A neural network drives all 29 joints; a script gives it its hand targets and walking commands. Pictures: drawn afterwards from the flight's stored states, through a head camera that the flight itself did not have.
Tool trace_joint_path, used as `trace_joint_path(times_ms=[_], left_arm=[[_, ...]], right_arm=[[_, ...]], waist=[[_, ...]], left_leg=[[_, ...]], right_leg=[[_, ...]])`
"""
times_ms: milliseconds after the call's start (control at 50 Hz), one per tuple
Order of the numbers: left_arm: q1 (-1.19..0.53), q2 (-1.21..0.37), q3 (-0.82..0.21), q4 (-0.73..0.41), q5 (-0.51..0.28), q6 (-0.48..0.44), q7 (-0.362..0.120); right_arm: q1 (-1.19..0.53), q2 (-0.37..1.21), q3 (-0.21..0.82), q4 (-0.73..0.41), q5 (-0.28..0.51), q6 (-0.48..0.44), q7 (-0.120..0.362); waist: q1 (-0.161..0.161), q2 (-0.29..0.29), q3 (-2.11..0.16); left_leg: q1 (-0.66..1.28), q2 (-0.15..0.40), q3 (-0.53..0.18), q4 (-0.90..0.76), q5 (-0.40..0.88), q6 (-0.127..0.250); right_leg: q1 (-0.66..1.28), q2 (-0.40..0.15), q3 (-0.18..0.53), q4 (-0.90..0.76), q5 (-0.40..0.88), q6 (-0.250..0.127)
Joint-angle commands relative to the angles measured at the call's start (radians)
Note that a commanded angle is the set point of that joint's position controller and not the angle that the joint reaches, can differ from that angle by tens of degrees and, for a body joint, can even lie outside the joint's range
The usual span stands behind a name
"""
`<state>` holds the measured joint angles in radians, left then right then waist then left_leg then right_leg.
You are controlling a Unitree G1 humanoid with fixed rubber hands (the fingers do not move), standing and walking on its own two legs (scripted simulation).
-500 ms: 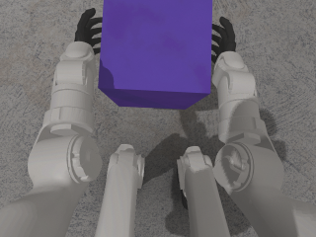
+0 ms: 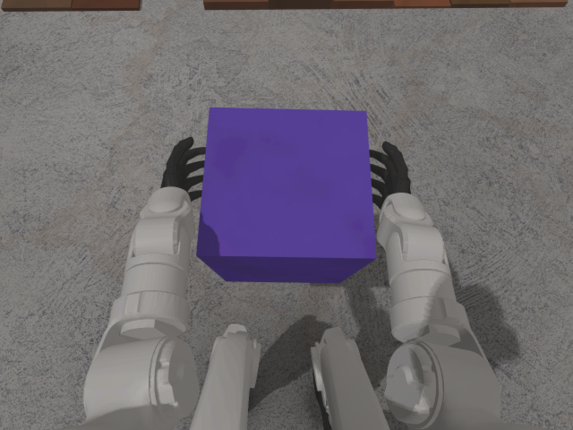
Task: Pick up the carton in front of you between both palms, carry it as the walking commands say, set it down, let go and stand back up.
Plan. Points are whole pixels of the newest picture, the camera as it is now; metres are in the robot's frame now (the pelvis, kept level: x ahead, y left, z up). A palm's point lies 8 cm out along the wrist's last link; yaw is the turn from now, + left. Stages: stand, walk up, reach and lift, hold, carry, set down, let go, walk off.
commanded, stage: reach and lift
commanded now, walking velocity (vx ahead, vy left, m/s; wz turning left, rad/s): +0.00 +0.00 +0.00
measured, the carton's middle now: (285, 209) +0.45 +0.01 -0.12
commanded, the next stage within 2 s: hold in 1.86 s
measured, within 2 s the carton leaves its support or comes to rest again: neither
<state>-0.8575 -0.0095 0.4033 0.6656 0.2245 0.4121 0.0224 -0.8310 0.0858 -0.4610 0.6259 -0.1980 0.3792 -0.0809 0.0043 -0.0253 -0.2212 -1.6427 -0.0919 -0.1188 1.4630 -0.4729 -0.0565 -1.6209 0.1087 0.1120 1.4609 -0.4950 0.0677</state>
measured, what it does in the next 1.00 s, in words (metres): rises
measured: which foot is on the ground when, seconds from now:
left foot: down 0.00-1.00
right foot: down 0.00-1.00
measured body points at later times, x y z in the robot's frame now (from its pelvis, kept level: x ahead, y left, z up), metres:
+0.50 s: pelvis +0.05 +0.00 +0.13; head +0.13 +0.01 +0.57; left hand +0.40 +0.16 +0.10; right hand +0.41 -0.15 +0.10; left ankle +0.08 +0.13 -0.55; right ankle +0.08 -0.14 -0.55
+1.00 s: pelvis +0.06 +0.00 +0.19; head +0.03 +0.00 +0.64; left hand +0.36 +0.15 +0.20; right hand +0.37 -0.15 +0.20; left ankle +0.08 +0.13 -0.55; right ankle +0.08 -0.14 -0.55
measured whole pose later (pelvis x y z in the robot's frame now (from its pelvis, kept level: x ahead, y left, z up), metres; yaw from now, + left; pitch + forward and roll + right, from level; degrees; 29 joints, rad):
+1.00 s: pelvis +0.06 +0.00 +0.19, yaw +1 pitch -2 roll +0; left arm -0.30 -0.16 0.29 0.42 0.30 0.62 0.00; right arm -0.31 0.16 -0.30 0.43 -0.30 0.59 0.00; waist 0.00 0.00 -0.05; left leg -0.21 -0.04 -0.15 0.47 -0.22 -0.02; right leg -0.19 0.04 0.15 0.47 -0.24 0.02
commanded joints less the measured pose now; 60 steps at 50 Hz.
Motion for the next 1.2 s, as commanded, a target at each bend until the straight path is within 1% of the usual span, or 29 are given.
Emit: trace_joint_path(times_ms=[0,160,320,420,520,620,700,760,800,860,920,940,1040,1180], left_arm=[[-0.587,-1.110,-0.529,0.016,-0.174,-0.045,-0.253],[-0.446,-1.129,-0.545,0.003,-0.152,-0.068,-0.252],[-0.298,-1.150,-0.605,-0.048,-0.152,-0.077,-0.252],[-0.195,-1.153,-0.636,-0.080,-0.153,-0.066,-0.252],[-0.090,-1.147,-0.662,-0.118,-0.158,-0.039,-0.252],[0.002,-1.143,-0.701,-0.177,-0.176,0.008,-0.251],[0.057,-1.138,-0.740,-0.239,-0.197,0.057,-0.253],[0.084,-1.124,-0.759,-0.289,-0.210,0.103,-0.255],[0.094,-1.108,-0.742,-0.302,-0.198,0.133,-0.257],[0.096,-1.101,-0.695,-0.282,-0.177,0.163,-0.266],[0.047,-1.094,-0.644,-0.247,-0.155,0.171,-0.277],[0.022,-1.099,-0.642,-0.245,-0.157,0.169,-0.280],[-0.066,-1.129,-0.671,-0.275,-0.177,0.161,-0.287],[-0.056,-1.132,-0.680,-0.281,-0.178,0.169,-0.284]], right_arm=[[-0.619,1.078,0.575,0.061,0.162,-0.021,0.272],[-0.463,1.105,0.598,0.055,0.138,-0.038,0.272],[-0.307,1.120,0.657,0.016,0.135,-0.045,0.276],[-0.200,1.120,0.686,-0.008,0.131,-0.032,0.282],[-0.093,1.110,0.710,-0.040,0.128,-0.004,0.291],[0.001,1.094,0.744,-0.097,0.139,0.044,0.300],[0.060,1.079,0.780,-0.160,0.158,0.094,0.307],[0.100,1.074,0.796,-0.197,0.171,0.139,0.315],[0.114,1.064,0.779,-0.201,0.161,0.169,0.319],[0.107,1.046,0.738,-0.189,0.139,0.199,0.329],[0.053,1.039,0.688,-0.156,0.119,0.207,0.340],[0.029,1.044,0.686,-0.154,0.119,0.205,0.343],[-0.055,1.072,0.713,-0.182,0.136,0.194,0.350],[-0.049,1.067,0.722,-0.194,0.136,0.201,0.349]], waist=[[0.015,0.044,-0.827],[0.012,0.028,-0.721],[0.007,0.033,-0.626],[0.003,0.035,-0.535],[0.001,0.033,-0.438],[-0.002,0.031,-0.342],[-0.004,0.032,-0.262],[-0.005,0.024,-0.187],[-0.006,0.020,-0.110],[-0.005,0.017,-0.009],[-0.002,0.017,0.045],[-0.002,0.018,0.042],[-0.005,0.024,-0.044],[-0.007,0.025,-0.074]], left_leg=[[0.632,-0.071,0.153,-0.218,0.271,0.019],[0.786,-0.063,0.123,-0.373,0.279,0.032],[0.983,-0.050,0.089,-0.537,0.338,0.039],[1.107,-0.040,0.070,-0.650,0.387,0.040],[1.235,-0.030,0.055,-0.762,0.457,0.040],[1.369,-0.021,0.048,-0.876,0.524,0.036],[1.468,-0.015,0.046,-0.959,0.541,0.032],[1.515,-0.011,0.045,-1.016,0.525,0.032],[1.521,-0.010,0.048,-1.049,0.471,0.033],[1.508,-0.009,0.054,-1.079,0.361,0.038],[1.491,-0.004,0.060,-1.083,0.270,0.045],[1.493,-0.003,0.061,-1.080,0.255,0.047],[1.529,-0.004,0.064,-1.065,0.287,0.047],[1.557,-0.005,0.064,-1.074,0.323,0.041]], right_leg=[[0.476,0.077,-0.152,-0.215,0.237,-0.023],[0.661,0.062,-0.115,-0.379,0.255,-0.029],[0.868,0.042,-0.077,-0.546,0.319,-0.038],[1.003,0.029,-0.057,-0.659,0.374,-0.045],[1.140,0.018,-0.045,-0.770,0.448,-0.047],[1.281,0.006,-0.042,-0.884,0.517,-0.047],[1.379,-0.003,-0.038,-0.966,0.534,-0.046],[1.438,-0.007,-0.036,-1.022,0.527,-0.044],[1.450,-0.010,-0.038,-1.053,0.480,-0.044],[1.440,-0.014,-0.042,-1.087,0.376,-0.047],[1.415,-0.020,-0.047,-1.094,0.285,-0.054],[1.412,-0.021,-0.048,-1.092,0.267,-0.057],[1.440,-0.020,-0.052,-1.074,0.299,-0.060],[1.468,-0.013,-0.054,-1.078,0.330,-0.055]])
